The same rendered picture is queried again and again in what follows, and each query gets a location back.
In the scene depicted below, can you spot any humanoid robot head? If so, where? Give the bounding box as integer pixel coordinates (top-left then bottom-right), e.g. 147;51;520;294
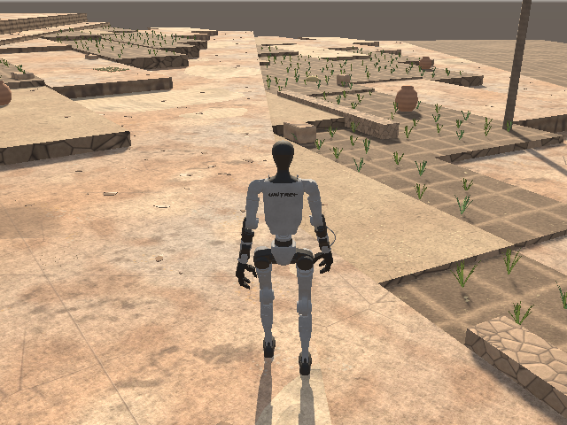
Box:
268;140;299;183

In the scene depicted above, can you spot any left robot forearm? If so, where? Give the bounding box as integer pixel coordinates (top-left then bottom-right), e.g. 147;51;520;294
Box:
237;216;254;264

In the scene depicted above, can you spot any right robot upper arm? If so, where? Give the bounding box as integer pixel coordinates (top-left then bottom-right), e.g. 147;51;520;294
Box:
301;179;323;227

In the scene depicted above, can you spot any left robot upper arm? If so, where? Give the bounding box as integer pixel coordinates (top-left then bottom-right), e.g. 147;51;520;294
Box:
245;179;265;229

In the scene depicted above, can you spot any right robot forearm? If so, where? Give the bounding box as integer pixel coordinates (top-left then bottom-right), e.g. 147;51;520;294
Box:
315;214;331;254

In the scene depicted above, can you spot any left robot foot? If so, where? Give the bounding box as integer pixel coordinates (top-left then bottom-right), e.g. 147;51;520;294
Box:
263;336;276;358

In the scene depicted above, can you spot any robot right hand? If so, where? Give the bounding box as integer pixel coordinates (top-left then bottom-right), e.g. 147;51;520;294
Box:
314;251;333;274

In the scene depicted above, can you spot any robot left hand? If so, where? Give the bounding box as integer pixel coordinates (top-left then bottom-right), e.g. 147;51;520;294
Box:
236;261;257;289

